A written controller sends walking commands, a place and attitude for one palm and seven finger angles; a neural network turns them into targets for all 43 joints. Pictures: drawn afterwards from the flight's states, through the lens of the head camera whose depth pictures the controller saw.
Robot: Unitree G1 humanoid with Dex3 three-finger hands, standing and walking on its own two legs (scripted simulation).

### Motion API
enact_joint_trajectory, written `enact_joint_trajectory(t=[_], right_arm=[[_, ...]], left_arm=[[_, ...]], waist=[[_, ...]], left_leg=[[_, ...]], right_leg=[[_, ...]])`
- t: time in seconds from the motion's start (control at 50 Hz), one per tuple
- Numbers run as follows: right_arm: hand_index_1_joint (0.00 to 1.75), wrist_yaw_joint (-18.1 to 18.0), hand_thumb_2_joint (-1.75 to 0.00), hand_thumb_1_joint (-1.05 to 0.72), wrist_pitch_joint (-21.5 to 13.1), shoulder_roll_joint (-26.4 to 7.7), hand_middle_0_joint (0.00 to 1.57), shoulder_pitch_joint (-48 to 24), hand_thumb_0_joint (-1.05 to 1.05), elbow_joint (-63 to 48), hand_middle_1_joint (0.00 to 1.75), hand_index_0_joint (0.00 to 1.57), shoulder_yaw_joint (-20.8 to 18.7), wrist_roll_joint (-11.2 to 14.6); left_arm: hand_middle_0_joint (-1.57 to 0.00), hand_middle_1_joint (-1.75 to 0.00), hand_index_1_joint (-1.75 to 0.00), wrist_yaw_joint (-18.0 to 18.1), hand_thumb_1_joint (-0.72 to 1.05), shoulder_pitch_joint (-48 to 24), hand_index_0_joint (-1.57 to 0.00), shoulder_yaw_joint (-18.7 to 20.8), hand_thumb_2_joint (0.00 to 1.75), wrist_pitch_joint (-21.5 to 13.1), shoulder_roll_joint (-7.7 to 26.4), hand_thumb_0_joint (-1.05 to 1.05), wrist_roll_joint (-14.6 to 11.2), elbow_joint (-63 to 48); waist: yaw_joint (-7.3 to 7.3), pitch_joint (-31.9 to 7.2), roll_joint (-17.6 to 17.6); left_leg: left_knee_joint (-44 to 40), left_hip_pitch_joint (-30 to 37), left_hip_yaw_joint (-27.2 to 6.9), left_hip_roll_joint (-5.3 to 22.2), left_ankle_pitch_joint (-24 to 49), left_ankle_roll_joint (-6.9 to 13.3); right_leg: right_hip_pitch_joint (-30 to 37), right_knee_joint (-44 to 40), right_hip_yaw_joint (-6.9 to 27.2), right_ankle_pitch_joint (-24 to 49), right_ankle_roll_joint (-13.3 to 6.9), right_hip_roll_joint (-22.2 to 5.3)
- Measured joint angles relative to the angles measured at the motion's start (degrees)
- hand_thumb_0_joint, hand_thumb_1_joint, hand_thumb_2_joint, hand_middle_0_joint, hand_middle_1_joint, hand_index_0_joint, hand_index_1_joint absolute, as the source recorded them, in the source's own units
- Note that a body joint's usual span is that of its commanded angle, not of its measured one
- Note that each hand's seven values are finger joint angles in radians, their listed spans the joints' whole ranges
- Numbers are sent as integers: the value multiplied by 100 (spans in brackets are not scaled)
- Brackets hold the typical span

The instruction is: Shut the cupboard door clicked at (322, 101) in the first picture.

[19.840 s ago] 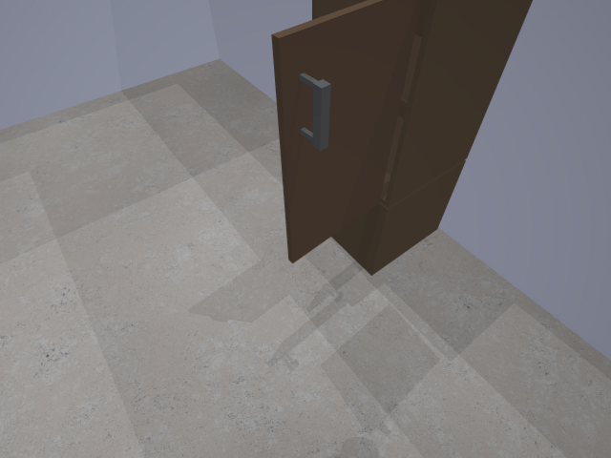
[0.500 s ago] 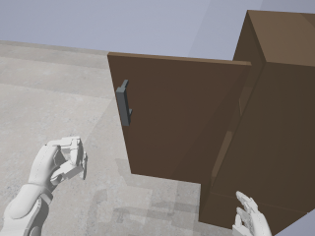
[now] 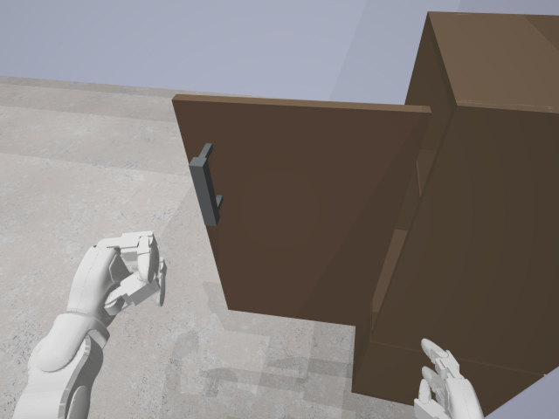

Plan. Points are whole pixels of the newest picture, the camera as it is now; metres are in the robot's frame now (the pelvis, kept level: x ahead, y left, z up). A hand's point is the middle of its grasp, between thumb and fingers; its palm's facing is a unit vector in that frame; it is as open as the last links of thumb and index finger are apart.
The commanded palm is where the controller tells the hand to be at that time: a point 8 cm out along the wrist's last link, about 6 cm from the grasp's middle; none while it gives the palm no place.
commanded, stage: bring the fist close to the handle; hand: left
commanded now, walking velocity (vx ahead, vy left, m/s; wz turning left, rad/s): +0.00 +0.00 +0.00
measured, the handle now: (209, 185) +0.43 +0.15 +0.13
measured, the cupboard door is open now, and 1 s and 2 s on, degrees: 94 94 80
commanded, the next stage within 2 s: push the door shut along its arc in 1.12 s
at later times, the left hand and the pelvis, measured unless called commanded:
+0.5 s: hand (190, 250) +0.30 +0.15 +0.13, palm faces -0.07 -1.00 -0.05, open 3.1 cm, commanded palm +0.28 +0.20 +0.13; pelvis +0.02 +0.01 +0.00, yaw +0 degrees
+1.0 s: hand (203, 233) +0.33 +0.14 +0.12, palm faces -0.06 -1.00 -0.04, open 3.1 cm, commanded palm +0.31 +0.19 +0.13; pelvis +0.02 +0.01 +0.00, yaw -1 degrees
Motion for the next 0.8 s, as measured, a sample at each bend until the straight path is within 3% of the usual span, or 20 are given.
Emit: enact_joint_trajectory(t=[0.5, 0.8], right_arm=[[30, 115, -90, -90, 382, 64, 20, -103, 2, -58, 30, 20, 2, -22], [30, 204, -90, -90, 739, 77, 20, -103, 2, -91, 30, 20, -13, -29]], left_arm=[[-130, -150, -150, 643, 89, -740, -130, -565, 90, 176, -315, 1, 363, 298], [-130, -150, -150, 844, 90, -1370, -130, -570, 90, 266, -408, 1, 449, 878]], waist=[[-68, 15, -36], [-142, -19, -70]], left_leg=[[-16, 16, 64, -45, -132, 44], [-92, 57, 122, -32, -156, 50]], right_leg=[[-22, 40, 71, -142, 50, -43], [-7, -27, 134, -146, 59, -26]])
